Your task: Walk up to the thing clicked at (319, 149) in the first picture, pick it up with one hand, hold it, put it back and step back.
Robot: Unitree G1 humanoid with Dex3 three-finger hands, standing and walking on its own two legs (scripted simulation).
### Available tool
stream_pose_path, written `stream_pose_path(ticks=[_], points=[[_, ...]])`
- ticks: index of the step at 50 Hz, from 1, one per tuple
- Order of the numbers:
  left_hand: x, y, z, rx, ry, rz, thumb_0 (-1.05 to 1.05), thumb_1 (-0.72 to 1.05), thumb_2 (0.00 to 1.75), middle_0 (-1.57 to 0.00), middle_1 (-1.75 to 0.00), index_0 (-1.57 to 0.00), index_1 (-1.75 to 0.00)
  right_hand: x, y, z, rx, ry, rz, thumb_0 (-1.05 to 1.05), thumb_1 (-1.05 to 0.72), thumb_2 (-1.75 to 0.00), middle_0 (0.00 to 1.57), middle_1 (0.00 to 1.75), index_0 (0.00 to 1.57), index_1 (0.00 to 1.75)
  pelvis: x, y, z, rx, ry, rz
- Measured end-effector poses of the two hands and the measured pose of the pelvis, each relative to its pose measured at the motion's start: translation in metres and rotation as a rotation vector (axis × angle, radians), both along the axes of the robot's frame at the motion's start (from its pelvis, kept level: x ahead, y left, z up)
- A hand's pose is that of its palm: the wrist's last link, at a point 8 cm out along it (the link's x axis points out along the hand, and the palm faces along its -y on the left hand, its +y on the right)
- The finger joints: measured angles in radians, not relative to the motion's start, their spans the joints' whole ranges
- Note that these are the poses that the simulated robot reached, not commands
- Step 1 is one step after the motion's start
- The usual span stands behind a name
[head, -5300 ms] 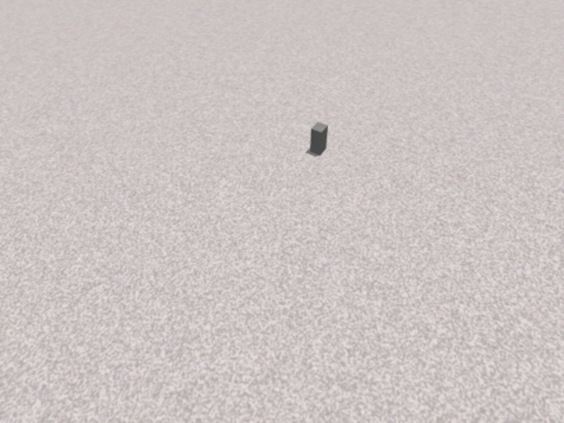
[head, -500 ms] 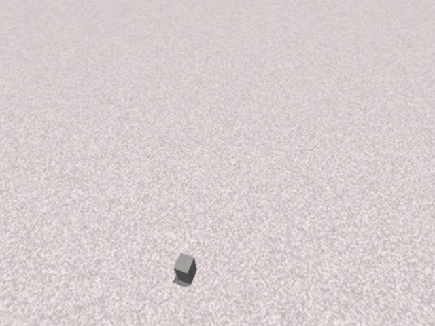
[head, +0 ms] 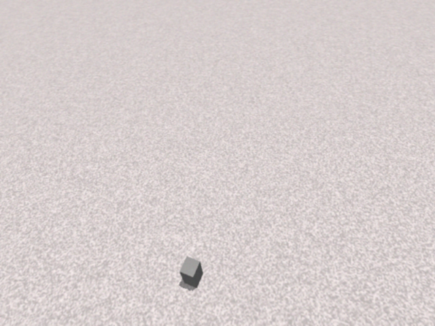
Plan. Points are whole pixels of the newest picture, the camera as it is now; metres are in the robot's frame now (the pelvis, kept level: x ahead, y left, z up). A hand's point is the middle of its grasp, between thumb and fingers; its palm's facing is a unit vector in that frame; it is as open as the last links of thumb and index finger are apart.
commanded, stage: stand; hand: left
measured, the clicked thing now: (192, 272) +0.43 +0.18 -0.71
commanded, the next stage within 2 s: none
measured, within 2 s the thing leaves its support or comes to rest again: neither
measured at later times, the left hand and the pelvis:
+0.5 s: hand out of the picture +0.09 +0.25 -0.16, palm faces -0.01 -0.94 -0.35, open 7.4 cm; pelvis +0.01 +0.00 +0.00, yaw +1 degrees
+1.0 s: hand out of the picture +0.09 +0.25 -0.16, palm faces +0.00 -0.94 -0.35, open 7.4 cm; pelvis +0.02 -0.01 +0.00, yaw +1 degrees
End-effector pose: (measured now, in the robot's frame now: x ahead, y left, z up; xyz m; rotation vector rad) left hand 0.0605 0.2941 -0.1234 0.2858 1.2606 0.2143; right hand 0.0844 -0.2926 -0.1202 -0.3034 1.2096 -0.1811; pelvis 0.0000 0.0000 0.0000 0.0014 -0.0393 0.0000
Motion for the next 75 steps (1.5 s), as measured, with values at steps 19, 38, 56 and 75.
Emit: stream_pose_path(ticks=[19,38,56,75], points=[[0.022,0.003,0.004,0.017,-0.026,-0.024,0.00,0.91,0.89,-0.20,-0.30,-0.20,-0.30,-0.009,-0.004,-0.002,-0.008,0.044,-0.008,0.00,-0.91,-0.90,0.21,0.30,0.20,0.30,0.010,-0.001,0.000,0.000,0.013,0.009],[0.028,0.001,0.005,0.018,-0.030,-0.011,0.00,0.91,0.89,-0.20,-0.30,-0.20,-0.30,0.016,-0.005,0.000,-0.010,0.007,0.012,0.00,-0.91,-0.90,0.21,0.30,0.20,0.30,0.020,-0.003,0.000,0.000,0.011,0.014],[0.021,-0.001,0.004,0.019,-0.013,-0.005,0.00,0.91,0.89,-0.20,-0.30,-0.20,-0.30,0.012,-0.008,-0.001,-0.010,0.024,0.015,0.00,-0.91,-0.90,0.21,0.30,0.20,0.30,0.021,-0.006,0.001,-0.001,0.011,0.018],[0.026,0.000,0.005,0.021,-0.028,-0.007,0.00,0.91,0.89,-0.20,-0.30,-0.20,-0.30,0.012,-0.007,0.000,-0.012,0.022,0.015,0.00,-0.91,-0.90,0.21,0.30,0.20,0.30,0.022,-0.006,0.001,-0.001,0.007,0.018]])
